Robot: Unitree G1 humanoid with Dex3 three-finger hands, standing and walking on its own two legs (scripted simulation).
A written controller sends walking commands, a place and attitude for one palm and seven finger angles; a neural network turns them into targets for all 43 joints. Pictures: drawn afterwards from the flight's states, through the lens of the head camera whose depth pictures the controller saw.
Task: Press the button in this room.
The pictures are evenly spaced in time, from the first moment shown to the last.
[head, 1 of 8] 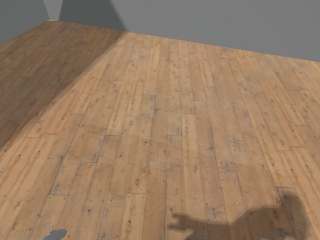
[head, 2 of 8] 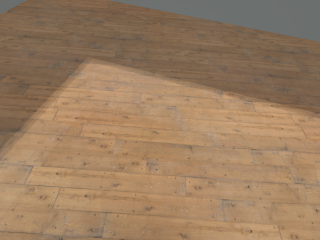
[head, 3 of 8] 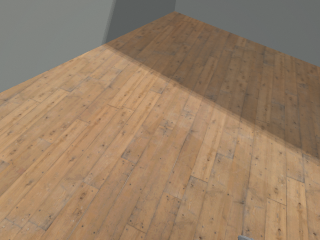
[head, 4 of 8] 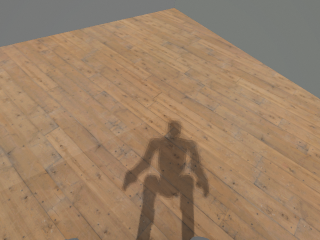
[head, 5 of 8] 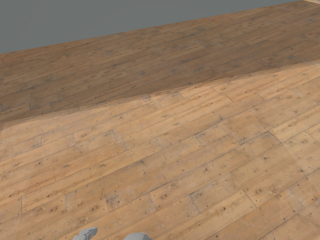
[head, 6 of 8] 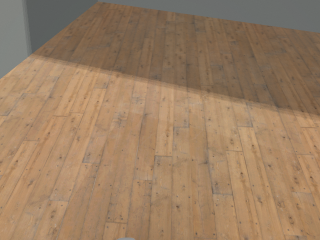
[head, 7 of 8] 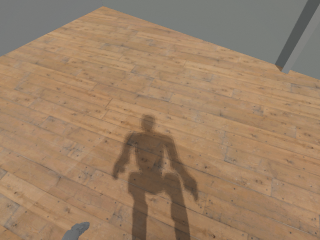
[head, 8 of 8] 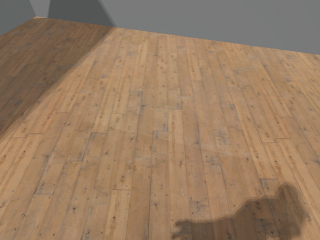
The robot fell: no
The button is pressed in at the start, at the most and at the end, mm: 0 0 0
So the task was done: no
